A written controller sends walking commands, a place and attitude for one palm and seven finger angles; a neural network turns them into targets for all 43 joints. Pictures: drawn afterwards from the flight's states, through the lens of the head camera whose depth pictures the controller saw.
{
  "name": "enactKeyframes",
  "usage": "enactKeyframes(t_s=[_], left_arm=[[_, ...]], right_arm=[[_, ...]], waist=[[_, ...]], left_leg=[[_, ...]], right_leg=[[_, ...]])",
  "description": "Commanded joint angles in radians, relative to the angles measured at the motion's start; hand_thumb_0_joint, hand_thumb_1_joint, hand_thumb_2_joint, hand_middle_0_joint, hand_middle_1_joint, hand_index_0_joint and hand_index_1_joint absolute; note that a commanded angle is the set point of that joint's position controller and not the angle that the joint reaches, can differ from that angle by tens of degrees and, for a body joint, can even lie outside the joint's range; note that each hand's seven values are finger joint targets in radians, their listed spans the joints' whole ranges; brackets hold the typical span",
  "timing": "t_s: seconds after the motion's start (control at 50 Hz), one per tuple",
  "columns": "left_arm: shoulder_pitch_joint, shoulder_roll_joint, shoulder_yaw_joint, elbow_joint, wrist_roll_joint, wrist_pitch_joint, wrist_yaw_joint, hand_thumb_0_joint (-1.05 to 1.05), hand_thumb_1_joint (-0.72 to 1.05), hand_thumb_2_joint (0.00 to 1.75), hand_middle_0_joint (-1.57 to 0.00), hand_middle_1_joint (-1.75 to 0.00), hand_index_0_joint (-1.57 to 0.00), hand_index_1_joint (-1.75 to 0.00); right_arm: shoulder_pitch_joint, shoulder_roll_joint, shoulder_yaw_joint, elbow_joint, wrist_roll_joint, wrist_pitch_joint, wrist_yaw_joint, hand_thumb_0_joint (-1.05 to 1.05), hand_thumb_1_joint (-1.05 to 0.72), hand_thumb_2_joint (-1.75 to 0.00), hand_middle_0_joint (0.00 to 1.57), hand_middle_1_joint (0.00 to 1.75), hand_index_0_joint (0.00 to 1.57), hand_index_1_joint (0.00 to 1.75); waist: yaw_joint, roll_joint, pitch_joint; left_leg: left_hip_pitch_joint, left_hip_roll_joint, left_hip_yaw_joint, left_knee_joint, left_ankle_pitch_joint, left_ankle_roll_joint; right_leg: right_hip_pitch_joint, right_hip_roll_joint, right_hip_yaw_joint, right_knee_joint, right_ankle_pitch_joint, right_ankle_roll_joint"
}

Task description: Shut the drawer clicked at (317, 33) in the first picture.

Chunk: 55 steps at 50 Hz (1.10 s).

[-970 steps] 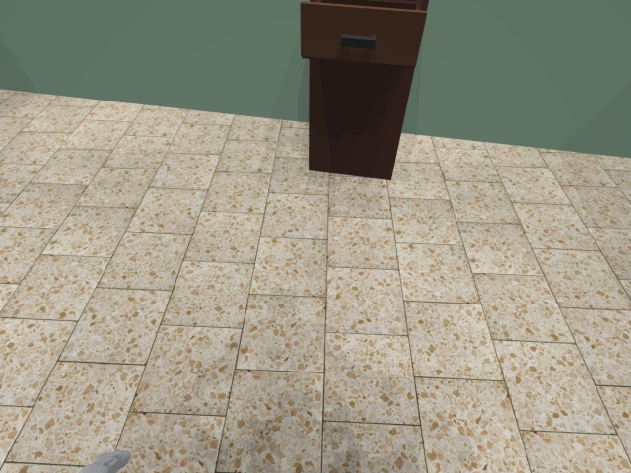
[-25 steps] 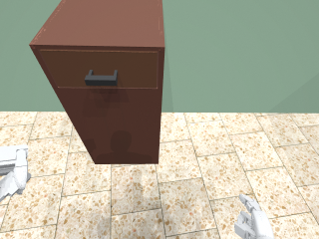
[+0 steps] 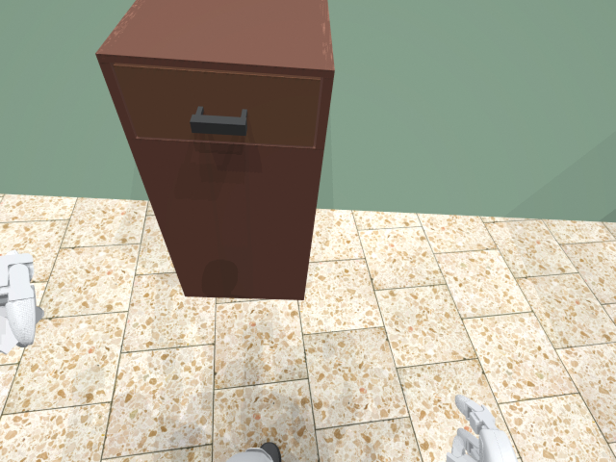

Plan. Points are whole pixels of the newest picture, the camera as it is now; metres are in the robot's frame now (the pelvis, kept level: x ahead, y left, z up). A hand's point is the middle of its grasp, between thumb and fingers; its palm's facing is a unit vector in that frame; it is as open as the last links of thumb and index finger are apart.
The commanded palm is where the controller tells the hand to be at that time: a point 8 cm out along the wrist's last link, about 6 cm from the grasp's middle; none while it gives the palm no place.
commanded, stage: step back with the hand held close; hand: left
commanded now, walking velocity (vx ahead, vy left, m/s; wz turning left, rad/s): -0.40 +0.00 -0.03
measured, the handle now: (220, 118) +0.71 +0.20 +0.03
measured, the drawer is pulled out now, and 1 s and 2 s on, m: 0.00 0.00 0.00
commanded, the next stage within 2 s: stop stepping back and stand still in 0.26 s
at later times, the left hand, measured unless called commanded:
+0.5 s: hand out of the picture +0.09 +0.21 +0.17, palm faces +0.20 -0.82 -0.53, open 3.2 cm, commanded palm +0.03 +0.26 +0.18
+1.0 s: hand out of the picture +0.01 +0.25 +0.19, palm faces +0.36 -0.76 -0.54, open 3.2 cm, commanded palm -0.04 +0.29 +0.18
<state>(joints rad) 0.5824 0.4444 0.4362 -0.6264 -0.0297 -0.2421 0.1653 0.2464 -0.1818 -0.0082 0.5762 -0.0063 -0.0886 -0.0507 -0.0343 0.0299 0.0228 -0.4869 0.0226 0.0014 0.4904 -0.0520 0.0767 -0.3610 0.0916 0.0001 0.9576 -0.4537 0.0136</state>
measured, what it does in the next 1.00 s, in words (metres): walks backwards: right foot, then left foot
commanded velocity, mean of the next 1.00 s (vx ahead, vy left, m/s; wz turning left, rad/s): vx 0.00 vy -0.01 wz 0.02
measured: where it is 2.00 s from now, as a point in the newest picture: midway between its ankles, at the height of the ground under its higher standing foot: outside the picture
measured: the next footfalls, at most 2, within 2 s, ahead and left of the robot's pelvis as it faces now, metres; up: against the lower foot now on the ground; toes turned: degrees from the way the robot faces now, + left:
right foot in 0.14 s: -0.13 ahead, -0.12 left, -0.01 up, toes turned -5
left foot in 0.74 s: -0.15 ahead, +0.12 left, +0.00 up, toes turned +2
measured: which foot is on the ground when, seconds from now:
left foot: down 0.00-0.48, up 0.50-0.72, down 0.74-1.00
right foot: up 0.00-0.12, down 0.14-0.74, up 0.76-0.98, down 1.00-1.00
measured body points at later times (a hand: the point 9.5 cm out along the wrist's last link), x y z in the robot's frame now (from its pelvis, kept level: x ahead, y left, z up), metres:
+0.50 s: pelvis -0.13 -0.01 -0.01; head -0.11 +0.00 +0.44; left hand +0.07 +0.25 +0.20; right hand +0.03 -0.26 -0.07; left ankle +0.06 +0.07 -0.72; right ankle -0.12 -0.10 -0.73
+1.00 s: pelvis -0.18 +0.01 +0.00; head -0.20 +0.01 +0.45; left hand -0.02 +0.29 +0.22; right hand -0.08 -0.21 -0.10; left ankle -0.22 +0.14 -0.73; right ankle -0.18 -0.08 -0.73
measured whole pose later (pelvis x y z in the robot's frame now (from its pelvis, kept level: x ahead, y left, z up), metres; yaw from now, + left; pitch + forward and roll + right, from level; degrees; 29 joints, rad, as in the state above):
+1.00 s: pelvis -0.18 +0.01 +0.00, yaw -2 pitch +0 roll +0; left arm 0.67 0.45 0.45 -0.60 -0.01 -0.24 0.16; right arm 0.33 -0.15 0.02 0.64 -0.01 -0.12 -0.04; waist -0.03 0.01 -0.05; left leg -0.22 0.04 0.02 0.58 -0.37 -0.01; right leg -0.30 0.02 -0.10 0.60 -0.40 -0.01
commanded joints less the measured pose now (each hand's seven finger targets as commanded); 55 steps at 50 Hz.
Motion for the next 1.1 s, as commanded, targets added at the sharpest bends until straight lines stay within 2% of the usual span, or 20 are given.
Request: enactKeyframes(t_s=[0.0, 0.06, 0.14, 0.18, 0.22, 0.26, 0.32, 0.42, 0.44, 0.46, 0.48, 0.58, 0.68, 0.7, 0.74, 0.82, 0.94, 0.96, 1.0, 1.08], left_arm=[[0.134, 0.084, 0.068, -0.205, -0.045, -0.065, 0.004, 0.0, 0.9, 0.9, -1.4, -1.6, -1.4, -1.6], [0.067, 0.107, 0.058, -0.218, -0.054, -0.08, -0.01, 0.0, 0.9, 0.9, -1.4, -1.6, -1.4, -1.6], [-0.047, 0.208, 0.111, -0.236, -0.05, -0.114, -0.003, 0.0, 0.9, 0.9, -1.4, -1.6, -1.4, -1.6], [-0.058, 0.176, 0.08, -0.203, -0.048, -0.094, -0.018, 0.0, 0.9, 0.9, -1.4, -1.6, -1.4, -1.6], [-0.009, 0.148, 0.068, -0.183, -0.055, -0.051, -0.031, 0.0, 0.9, 0.9, -1.4, -1.6, -1.4, -1.6], [-0.043, 0.147, 0.071, -0.184, -0.065, -0.06, -0.041, 0.0, 0.9, 0.9, -1.4, -1.6, -1.4, -1.6], [0.06, 0.13, 0.086, -0.144, -0.065, -0.048, -0.037, 0.0, 0.9, 0.9, -1.4, -1.6, -1.4, -1.6], [0.215, 0.131, 0.119, -0.206, -0.062, -0.01, -0.017, 0.0, 0.9, 0.9, -1.4, -1.6, -1.4, -1.6], [0.215, 0.145, 0.122, -0.213, -0.048, 0.001, -0.012, 0.0, 0.9, 0.9, -1.4, -1.6, -1.4, -1.6], [0.178, 0.163, 0.112, -0.241, -0.036, 0.009, -0.009, 0.0, 0.9, 0.9, -1.4, -1.6, -1.4, -1.6], [0.123, 0.182, 0.129, -0.269, -0.038, 0.015, 0.003, 0.0, 0.9, 0.9, -1.4, -1.6, -1.4, -1.6], [-0.089, 0.098, 0.029, -0.072, -0.013, 0.031, 0.0, 0.0, 0.9, 0.9, -1.4, -1.6, -1.4, -1.6], [-0.149, 0.05, -0.03, -0.11, 0.017, -0.004, 0.024, 0.0, 0.9, 0.9, -1.4, -1.6, -1.4, -1.6], [-0.148, 0.056, -0.028, -0.15, 0.016, -0.014, 0.023, 0.0, 0.9, 0.9, -1.4, -1.6, -1.4, -1.6], [-0.152, 0.083, -0.004, -0.259, 0.038, -0.039, 0.021, 0.0, 0.9, 0.9, -1.4, -1.6, -1.4, -1.6], [0.009, 0.111, 0.076, -0.223, 0.028, -0.055, 0.009, 0.0, 0.9, 0.9, -1.4, -1.6, -1.4, -1.6], [0.045, 0.087, 0.08, -0.043, 0.008, -0.022, 0.002, 0.0, 0.9, 0.9, -1.4, -1.6, -1.4, -1.6], [0.022, 0.092, 0.077, -0.022, 0.012, -0.018, 0.002, 0.0, 0.9, 0.9, -1.4, -1.6, -1.4, -1.6], [-0.02, 0.111, 0.066, 0.001, 0.001, -0.009, -0.003, 0.0, 0.9, 0.9, -1.4, -1.6, -1.4, -1.6], [-0.062, 0.1, 0.044, -0.106, 0.004, -0.035, -0.007, 0.0, 0.9, 0.9, -1.4, -1.6, -1.4, -1.6]], right_arm=[[-0.101, -0.13, -0.048, -0.128, -0.001, -0.08, 0.011, 0.0, -0.9, -0.9, 0.2, 0.3, 0.2, 0.3], [-0.086, -0.135, -0.045, -0.086, -0.012, -0.082, 0.015, 0.0, -0.9, -0.9, 0.2, 0.3, 0.2, 0.3], [-0.118, -0.104, -0.025, -0.081, 0.002, -0.052, -0.006, 0.0, -0.9, -0.9, 0.2, 0.3, 0.2, 0.3], [-0.151, -0.128, -0.039, -0.098, 0.021, -0.066, -0.015, 0.0, -0.9, -0.9, 0.2, 0.3, 0.2, 0.3], [-0.166, -0.139, -0.026, -0.123, 0.023, -0.035, -0.033, 0.0, -0.9, -0.9, 0.2, 0.3, 0.2, 0.3], [-0.144, -0.146, -0.025, -0.109, 0.006, -0.053, -0.011, 0.0, -0.9, -0.9, 0.2, 0.3, 0.2, 0.3], [-0.133, -0.155, -0.035, -0.1, -0.018, -0.073, 0.001, 0.0, -0.9, -0.9, 0.2, 0.3, 0.2, 0.3], [-0.168, -0.148, -0.044, -0.19, 0.008, -0.034, 0.012, 0.0, -0.9, -0.9, 0.2, 0.3, 0.2, 0.3], [-0.161, -0.136, -0.046, -0.19, 0.019, -0.025, 0.006, 0.0, -0.9, -0.9, 0.2, 0.3, 0.2, 0.3], [-0.146, -0.124, -0.055, -0.18, 0.025, -0.013, 0.001, 0.0, -0.9, -0.9, 0.2, 0.3, 0.2, 0.3], [-0.138, -0.139, -0.059, -0.162, 0.011, -0.004, 0.0, 0.0, -0.9, -0.9, 0.2, 0.3, 0.2, 0.3], [-0.135, -0.135, -0.047, -0.122, 0.012, -0.013, -0.044, 0.0, -0.9, -0.9, 0.2, 0.3, 0.2, 0.3], [-0.084, -0.141, -0.039, -0.085, 0.003, -0.097, -0.051, 0.0, -0.9, -0.9, 0.2, 0.3, 0.2, 0.3], [-0.055, -0.145, -0.036, -0.092, -0.002, -0.108, -0.052, 0.0, -0.9, -0.9, 0.2, 0.3, 0.2, 0.3], [-0.039, -0.156, -0.049, -0.113, -0.004, -0.123, -0.037, 0.0, -0.9, -0.9, 0.2, 0.3, 0.2, 0.3], [-0.086, -0.12, -0.048, -0.077, 0.007, -0.145, 0.011, 0.0, -0.9, -0.9, 0.2, 0.3, 0.2, 0.3], [-0.083, -0.146, -0.047, -0.078, 0.003, -0.066, -0.012, 0.0, -0.9, -0.9, 0.2, 0.3, 0.2, 0.3], [-0.079, -0.142, -0.05, -0.074, 0.006, -0.056, -0.014, 0.0, -0.9, -0.9, 0.2, 0.3, 0.2, 0.3], [-0.099, -0.14, -0.064, -0.086, 0.017, -0.042, -0.011, 0.0, -0.9, -0.9, 0.2, 0.3, 0.2, 0.3], [-0.12, -0.138, -0.054, -0.075, 0.013, -0.041, -0.003, 0.0, -0.9, -0.9, 0.2, 0.3, 0.2, 0.3]], waist=[[0.035, 0.193, -0.166], [0.037, 0.165, -0.206], [0.023, -0.121, -0.158], [0.024, -0.264, -0.178], [0.015, -0.052, -0.179], [0.028, 0.223, -0.226], [0.054, 0.155, -0.182], [0.058, 0.231, -0.136], [0.052, 0.085, -0.108], [0.043, -0.222, -0.072], [0.048, -0.309, -0.039], [-0.017, -0.197, 0.004], [0.007, -0.098, -0.075], [0.004, 0.019, -0.077], [0.01, 0.364, -0.022], [0.021, 0.122, 0.077], [0.022, 0.11, -0.008], [0.02, 0.0, -0.021], [0.01, -0.326, -0.028], [0.008, -0.202, -0.054]], left_leg=[[0.148, 0.184, -0.201, -0.337, -0.44, -0.008], [0.287, 0.159, -0.149, -0.262, -0.255, -0.082], [0.387, 0.01, 0.028, 0.264, -0.224, -0.089], [0.322, -0.015, 0.029, 0.204, -0.174, -0.074], [0.434, 0.027, -0.01, 0.0, 0.402, -0.036], [0.561, 0.224, -0.248, -0.139, 0.768, 0.062], [0.231, 0.28, -0.29, -0.328, -0.052, 0.069], [-0.16, 0.099, -0.034, -0.294, -0.579, -0.057], [-0.117, 0.006, 0.051, -0.059, -0.558, -0.099], [0.064, -0.106, 0.079, 0.409, -0.484, -0.13], [0.021, -0.115, -0.028, 0.737, -0.436, -0.126], [0.117, 0.013, 0.016, 0.627, -0.293, -0.089], [0.263, -0.029, 0.095, -0.108, -0.357, -0.017], [0.302, -0.008, 0.068, -0.218, -0.407, -0.002], [0.337, 0.272, -0.333, -0.314, -0.436, 0.124], [0.228, 0.287, -0.278, -0.248, -0.167, 0.136], [0.008, 0.185, -0.082, -0.083, -0.389, 0.04], [-0.031, 0.129, -0.048, 0.051, -0.42, 0.023], [-0.125, -0.037, 0.026, 0.495, -0.473, -0.038], [0.03, 0.028, -0.023, 0.499, -0.357, -0.058]], right_leg=[[0.104, 0.003, -0.06, -0.252, -0.113, -0.023], [0.163, -0.031, -0.048, -0.663, 0.0, -0.046], [-0.081, -0.345, 0.121, -0.738, 0.57, -0.107], [0.037, -0.273, 0.041, -0.589, 0.813, -0.048], [0.039, -0.145, -0.042, -0.366, 0.85, 0.032], [-0.067, -0.004, 0.019, -0.089, -0.015, 0.02], [0.074, -0.018, 0.054, -0.025, -0.154, -0.008], [0.394, -0.011, -0.114, -0.374, -0.005, -0.042], [0.273, -0.106, -0.023, -0.538, -0.046, -0.067], [-0.123, -0.334, 0.264, -0.82, -0.279, -0.114], [-0.32, -0.523, 0.535, -0.931, -0.413, -0.207], [-0.328, -0.325, 0.128, -0.797, -0.34, -0.088], [0.051, -0.27, 0.08, -0.608, -0.091, -0.06], [0.059, -0.214, 0.06, -0.485, -0.109, -0.045], [-0.199, -0.062, -0.08, -0.001, -0.089, 0.007], [-0.279, -0.147, 0.017, 0.088, 0.052, -0.015], [0.274, -0.071, -0.1, -0.423, 0.056, -0.026], [0.331, -0.109, -0.015, -0.509, 0.048, -0.046], [0.265, -0.408, 0.504, -0.748, -0.036, -0.18], [0.132, -0.378, 0.29, -0.705, 0.089, -0.181]])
